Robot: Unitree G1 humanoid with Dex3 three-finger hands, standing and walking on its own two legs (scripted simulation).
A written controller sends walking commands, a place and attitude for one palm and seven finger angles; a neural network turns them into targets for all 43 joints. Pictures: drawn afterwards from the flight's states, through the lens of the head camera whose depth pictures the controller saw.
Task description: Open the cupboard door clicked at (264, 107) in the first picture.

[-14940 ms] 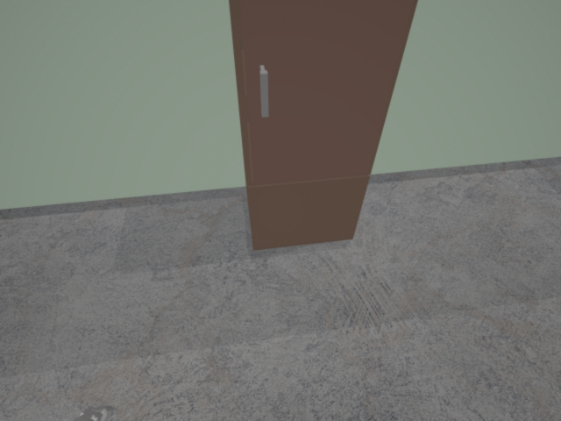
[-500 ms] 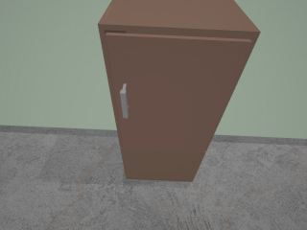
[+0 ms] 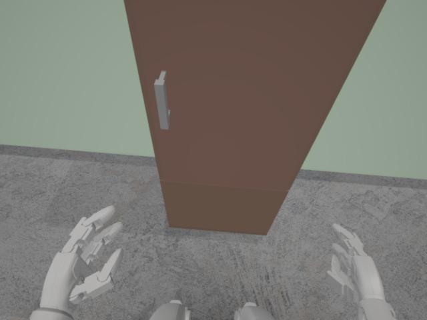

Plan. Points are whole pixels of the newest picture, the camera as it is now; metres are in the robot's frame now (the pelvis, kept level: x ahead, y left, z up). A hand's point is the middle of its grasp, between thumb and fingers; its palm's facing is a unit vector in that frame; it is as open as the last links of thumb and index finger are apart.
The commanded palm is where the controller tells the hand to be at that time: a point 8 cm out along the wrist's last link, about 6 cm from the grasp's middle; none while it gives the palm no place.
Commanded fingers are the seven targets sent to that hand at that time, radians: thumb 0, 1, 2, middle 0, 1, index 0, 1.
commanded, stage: raise the hand with hooked fingers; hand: left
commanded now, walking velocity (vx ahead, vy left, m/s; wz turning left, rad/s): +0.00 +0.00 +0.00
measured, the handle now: (164, 101) +0.55 +0.15 +0.10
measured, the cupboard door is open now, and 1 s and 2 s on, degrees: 0 0 0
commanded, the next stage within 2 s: move the hooked fingers beside the handle in 1.70 s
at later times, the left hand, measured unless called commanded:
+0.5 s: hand (74, 234) +0.24 +0.24 +0.07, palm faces +0.04 -1.00 -0.05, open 11.5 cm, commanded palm +0.20 +0.29 +0.07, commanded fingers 0.00 -0.17 0.44 -0.28 -0.99 -0.28 -0.99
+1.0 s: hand (41, 204) +0.27 +0.30 +0.09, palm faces +0.03 -1.00 -0.03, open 13.9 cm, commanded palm +0.25 +0.35 +0.10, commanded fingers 0.00 -0.50 0.30 -0.30 -1.20 -0.30 -1.20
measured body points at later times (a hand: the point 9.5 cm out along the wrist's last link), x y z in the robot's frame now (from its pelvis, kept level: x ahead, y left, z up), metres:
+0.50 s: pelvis +0.02 +0.00 +0.01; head +0.08 +0.00 +0.46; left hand +0.23 +0.30 +0.07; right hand +0.18 -0.25 -0.07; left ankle +0.03 +0.10 -0.66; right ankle +0.04 -0.09 -0.66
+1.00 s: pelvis +0.01 +0.03 +0.03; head +0.06 +0.05 +0.47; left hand +0.26 +0.35 +0.10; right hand +0.20 -0.19 -0.03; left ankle +0.03 +0.10 -0.66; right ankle +0.04 -0.09 -0.66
